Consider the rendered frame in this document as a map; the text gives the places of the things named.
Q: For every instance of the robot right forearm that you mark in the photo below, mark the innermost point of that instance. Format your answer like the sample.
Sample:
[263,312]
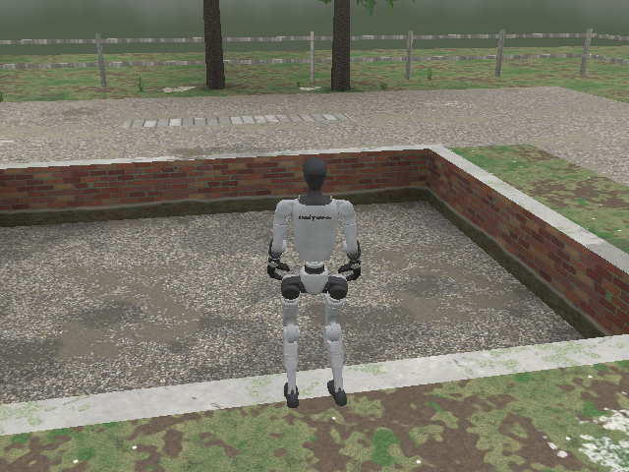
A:
[354,259]

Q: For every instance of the robot left forearm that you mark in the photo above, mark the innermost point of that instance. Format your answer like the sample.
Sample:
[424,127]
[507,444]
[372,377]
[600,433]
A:
[274,258]

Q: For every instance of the robot left shin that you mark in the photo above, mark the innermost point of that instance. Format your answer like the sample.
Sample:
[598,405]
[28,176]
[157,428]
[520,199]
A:
[290,353]

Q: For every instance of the robot right hand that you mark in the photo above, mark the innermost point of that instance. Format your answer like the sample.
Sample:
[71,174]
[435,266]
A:
[354,276]

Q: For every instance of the robot left upper arm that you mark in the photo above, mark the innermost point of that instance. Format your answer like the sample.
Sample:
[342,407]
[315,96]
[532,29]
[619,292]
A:
[283,209]

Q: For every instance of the robot left hand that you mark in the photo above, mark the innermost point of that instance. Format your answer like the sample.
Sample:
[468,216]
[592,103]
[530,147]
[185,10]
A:
[273,274]

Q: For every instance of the robot right thigh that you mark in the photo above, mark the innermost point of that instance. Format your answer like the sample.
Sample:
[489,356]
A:
[334,301]

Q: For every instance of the robot right upper arm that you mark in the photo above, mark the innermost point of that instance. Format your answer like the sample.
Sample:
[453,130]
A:
[346,210]

